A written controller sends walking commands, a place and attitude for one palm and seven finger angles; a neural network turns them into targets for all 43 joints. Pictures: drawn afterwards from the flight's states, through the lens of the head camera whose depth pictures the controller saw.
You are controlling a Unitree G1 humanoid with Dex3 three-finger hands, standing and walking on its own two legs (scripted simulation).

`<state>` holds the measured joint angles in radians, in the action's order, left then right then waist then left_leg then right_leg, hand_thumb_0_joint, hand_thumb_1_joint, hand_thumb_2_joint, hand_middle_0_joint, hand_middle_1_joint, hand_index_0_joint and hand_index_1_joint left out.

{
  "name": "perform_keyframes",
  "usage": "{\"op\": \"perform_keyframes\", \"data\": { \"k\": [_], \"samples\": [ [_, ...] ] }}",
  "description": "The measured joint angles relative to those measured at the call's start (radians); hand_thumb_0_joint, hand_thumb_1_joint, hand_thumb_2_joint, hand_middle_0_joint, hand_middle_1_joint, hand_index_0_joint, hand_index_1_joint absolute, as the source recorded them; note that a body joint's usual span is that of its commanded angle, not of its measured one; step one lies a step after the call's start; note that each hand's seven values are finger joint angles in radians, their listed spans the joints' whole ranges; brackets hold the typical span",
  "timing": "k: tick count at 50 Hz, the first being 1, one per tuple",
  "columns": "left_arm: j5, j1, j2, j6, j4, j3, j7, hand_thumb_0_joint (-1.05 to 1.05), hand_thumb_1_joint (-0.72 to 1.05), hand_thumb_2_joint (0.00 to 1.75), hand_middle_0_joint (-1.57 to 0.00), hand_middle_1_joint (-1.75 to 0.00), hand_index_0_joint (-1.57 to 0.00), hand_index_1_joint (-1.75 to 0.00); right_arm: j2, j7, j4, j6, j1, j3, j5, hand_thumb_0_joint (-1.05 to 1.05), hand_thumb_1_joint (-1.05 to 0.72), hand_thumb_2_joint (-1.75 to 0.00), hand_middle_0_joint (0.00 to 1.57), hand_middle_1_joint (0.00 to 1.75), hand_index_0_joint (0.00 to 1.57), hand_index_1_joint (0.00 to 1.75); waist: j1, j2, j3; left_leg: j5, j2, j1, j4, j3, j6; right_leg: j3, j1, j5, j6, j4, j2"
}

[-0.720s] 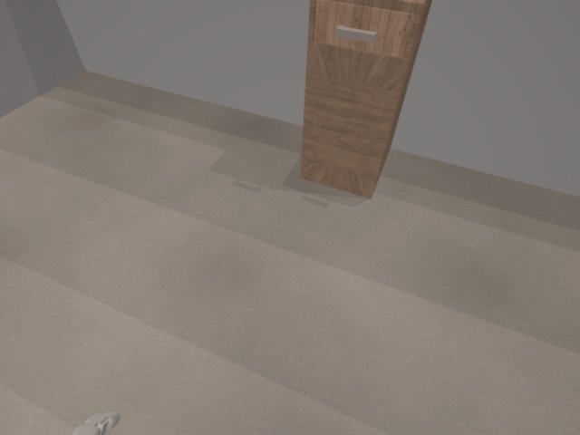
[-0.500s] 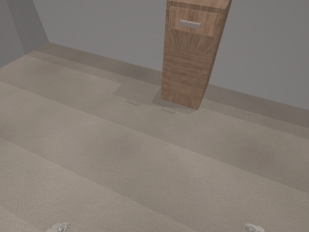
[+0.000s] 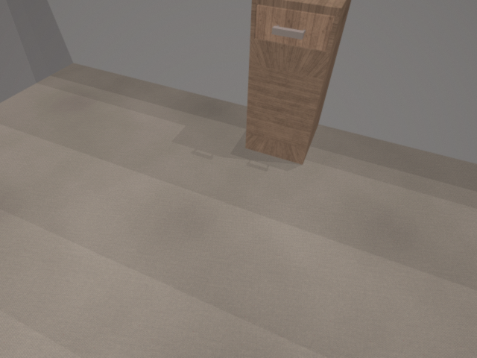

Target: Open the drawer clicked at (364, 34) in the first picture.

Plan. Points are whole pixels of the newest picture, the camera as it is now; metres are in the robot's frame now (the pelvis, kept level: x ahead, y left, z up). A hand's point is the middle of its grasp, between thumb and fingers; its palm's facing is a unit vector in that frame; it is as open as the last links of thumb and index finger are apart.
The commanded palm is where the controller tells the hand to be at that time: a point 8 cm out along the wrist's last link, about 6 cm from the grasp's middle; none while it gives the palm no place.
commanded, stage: stand and wait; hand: left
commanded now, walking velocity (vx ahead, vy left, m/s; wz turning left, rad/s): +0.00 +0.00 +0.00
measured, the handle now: (289, 30) +1.39 -0.15 +0.00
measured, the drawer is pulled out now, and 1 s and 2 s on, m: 0.00 0.00 0.00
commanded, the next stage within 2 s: look at it before walking up in 0.14 s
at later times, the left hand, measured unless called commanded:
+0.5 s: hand out of the picture +0.07 +0.24 -0.16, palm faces -0.04 -0.94 -0.33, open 7.3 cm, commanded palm none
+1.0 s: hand out of the picture +0.07 +0.22 -0.17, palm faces -0.03 -0.96 -0.29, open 7.3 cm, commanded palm none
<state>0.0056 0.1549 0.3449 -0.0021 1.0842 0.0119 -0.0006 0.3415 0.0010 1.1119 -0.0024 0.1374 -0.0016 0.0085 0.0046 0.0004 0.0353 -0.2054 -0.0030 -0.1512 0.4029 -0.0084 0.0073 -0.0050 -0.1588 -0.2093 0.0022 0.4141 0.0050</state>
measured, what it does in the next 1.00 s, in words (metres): stands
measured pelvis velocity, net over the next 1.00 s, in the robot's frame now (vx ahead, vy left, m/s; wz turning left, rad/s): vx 0.03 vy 0.00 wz -0.03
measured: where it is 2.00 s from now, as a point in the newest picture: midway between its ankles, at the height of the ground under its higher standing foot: (249, 325)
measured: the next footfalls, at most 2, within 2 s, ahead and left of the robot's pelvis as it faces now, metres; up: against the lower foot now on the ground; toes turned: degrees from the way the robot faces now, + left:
right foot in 1.50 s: +0.34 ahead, -0.15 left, +0.00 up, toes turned -15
left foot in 1.96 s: +0.54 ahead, +0.08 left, +0.00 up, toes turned +7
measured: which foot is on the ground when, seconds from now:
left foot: down 0.00-1.00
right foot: down 0.00-1.00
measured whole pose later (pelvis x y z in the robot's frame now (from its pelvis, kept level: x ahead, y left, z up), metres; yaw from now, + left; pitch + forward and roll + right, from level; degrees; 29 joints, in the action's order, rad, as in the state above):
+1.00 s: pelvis +0.03 +0.00 +0.00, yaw -1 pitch -1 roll +0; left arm 0.02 0.22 0.29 -0.01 1.09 0.01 0.00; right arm 0.29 0.00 1.11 0.01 0.18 0.00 0.02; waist -0.01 0.00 -0.02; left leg -0.33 -0.02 -0.16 0.47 0.01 0.01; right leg -0.03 -0.17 -0.27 -0.01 0.45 -0.01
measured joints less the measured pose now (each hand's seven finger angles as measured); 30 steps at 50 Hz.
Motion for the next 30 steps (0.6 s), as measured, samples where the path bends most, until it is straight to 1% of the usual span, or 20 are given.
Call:
{"op": "perform_keyframes", "data": {
  "k": [16, 30],
  "samples": [
    [0.003, -0.014, -0.007, 0.005, 0.0, 0.001, 0.001, 0.0, 0.91, 0.9, -0.2, -0.3, -0.21, -0.3, -0.006, -0.004, 0.008, -0.005, 0.0, 0.0, 0.001, 0.0, -0.9, -0.9, 0.2, 0.3, 0.2, 0.3, 0.003, 0.001, -0.006, 0.016, -0.006, -0.01, -0.014, 0.002, 0.005, -0.002, -0.012, 0.017, -0.004, -0.013, -0.006],
    [0.002, -0.014, -0.006, 0.005, 0.007, 0.002, 0.001, 0.0, 0.91, 0.9, -0.2, -0.3, -0.21, -0.3, -0.006, -0.002, 0.01, -0.007, -0.011, 0.001, -0.001, 0.0, -0.9, -0.9, 0.2, 0.3, 0.2, 0.3, 0.001, 0.007, -0.001, 0.011, -0.007, -0.002, -0.021, 0.003, 0.005, -0.003, -0.002, 0.015, -0.004, -0.024, -0.007]
  ]
}}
